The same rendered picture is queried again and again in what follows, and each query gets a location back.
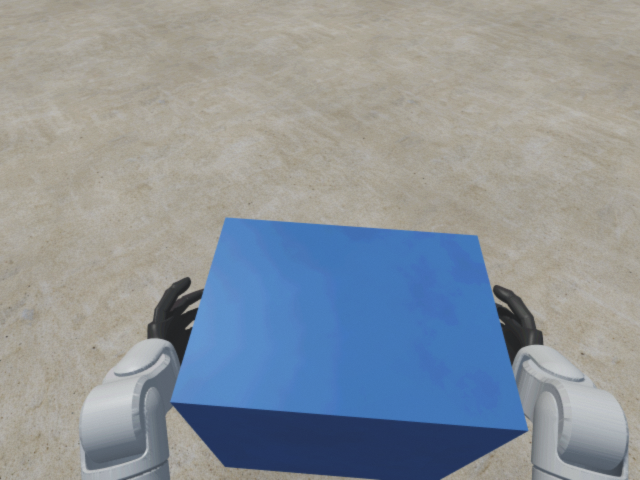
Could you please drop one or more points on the robot right hand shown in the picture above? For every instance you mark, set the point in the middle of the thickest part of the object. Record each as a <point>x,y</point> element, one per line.
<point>519,330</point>

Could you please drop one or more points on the robot left forearm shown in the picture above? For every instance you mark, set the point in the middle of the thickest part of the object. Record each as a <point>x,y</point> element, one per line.
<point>122,425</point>

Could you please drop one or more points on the carton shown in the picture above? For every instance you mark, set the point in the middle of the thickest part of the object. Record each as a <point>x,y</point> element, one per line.
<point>348,351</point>

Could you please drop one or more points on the robot left hand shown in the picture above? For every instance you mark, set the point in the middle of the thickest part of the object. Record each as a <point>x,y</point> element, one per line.
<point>168,323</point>

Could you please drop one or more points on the robot right forearm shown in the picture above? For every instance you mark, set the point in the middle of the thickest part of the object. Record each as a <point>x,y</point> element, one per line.
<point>579,432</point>

